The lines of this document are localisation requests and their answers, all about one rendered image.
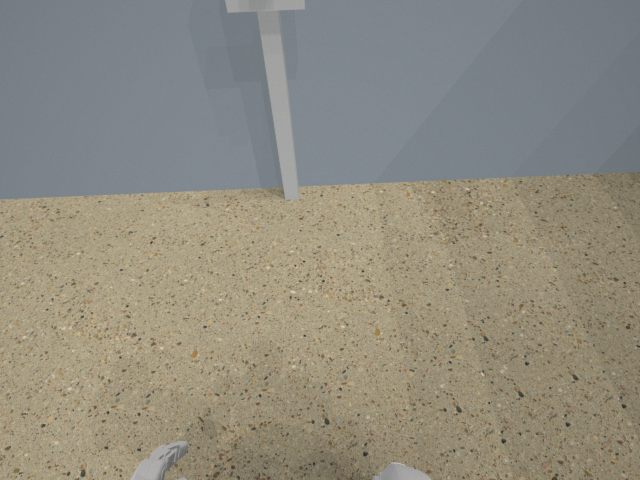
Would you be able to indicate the panel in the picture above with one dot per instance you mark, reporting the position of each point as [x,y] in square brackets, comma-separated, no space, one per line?
[268,12]

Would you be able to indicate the right robot shin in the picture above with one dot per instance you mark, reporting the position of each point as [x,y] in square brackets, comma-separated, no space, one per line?
[394,463]

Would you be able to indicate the robot left hand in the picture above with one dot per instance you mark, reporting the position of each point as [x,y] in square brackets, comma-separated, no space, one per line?
[161,460]

